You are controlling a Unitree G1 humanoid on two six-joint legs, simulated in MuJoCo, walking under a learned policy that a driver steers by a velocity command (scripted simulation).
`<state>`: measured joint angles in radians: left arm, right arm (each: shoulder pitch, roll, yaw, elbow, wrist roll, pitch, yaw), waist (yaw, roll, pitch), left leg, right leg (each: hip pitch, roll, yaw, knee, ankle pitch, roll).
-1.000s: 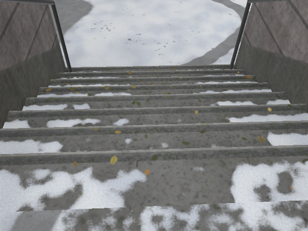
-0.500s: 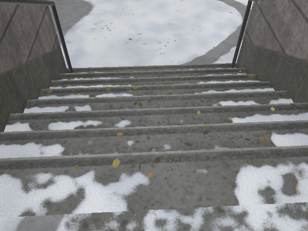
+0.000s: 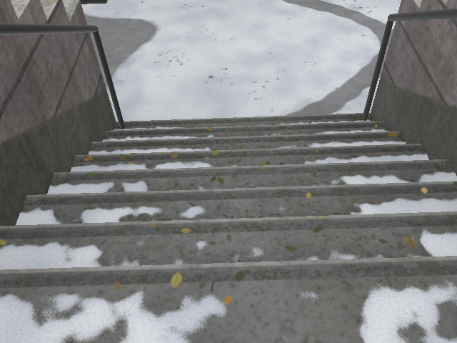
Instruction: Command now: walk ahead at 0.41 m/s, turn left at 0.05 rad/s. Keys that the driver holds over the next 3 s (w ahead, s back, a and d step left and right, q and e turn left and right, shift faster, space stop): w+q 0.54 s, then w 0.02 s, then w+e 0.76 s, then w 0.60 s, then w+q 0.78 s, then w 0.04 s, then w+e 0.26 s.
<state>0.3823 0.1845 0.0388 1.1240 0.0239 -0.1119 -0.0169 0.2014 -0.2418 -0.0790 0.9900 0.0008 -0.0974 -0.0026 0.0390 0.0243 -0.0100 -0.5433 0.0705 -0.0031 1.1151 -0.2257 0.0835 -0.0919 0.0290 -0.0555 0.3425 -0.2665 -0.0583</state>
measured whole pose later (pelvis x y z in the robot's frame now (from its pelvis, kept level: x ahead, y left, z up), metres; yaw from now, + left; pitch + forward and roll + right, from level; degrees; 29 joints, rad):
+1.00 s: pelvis +0.60 +0.11 -0.01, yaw +9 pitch +2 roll -1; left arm 0.36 0.23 0.05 0.97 0.06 -0.12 -0.02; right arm 0.25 -0.22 0.00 0.90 -0.10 -0.08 0.01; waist 0.04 0.03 -0.02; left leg -0.53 0.03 -0.10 1.17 -0.33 0.02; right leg -0.29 0.14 0.01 0.42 -0.16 -0.13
